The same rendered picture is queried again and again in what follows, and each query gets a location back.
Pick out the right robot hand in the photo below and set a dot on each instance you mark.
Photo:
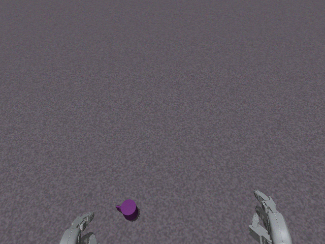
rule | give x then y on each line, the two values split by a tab
276	231

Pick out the mug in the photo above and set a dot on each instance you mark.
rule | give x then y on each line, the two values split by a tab
129	209

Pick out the left robot hand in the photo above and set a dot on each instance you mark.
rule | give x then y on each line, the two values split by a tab
73	234

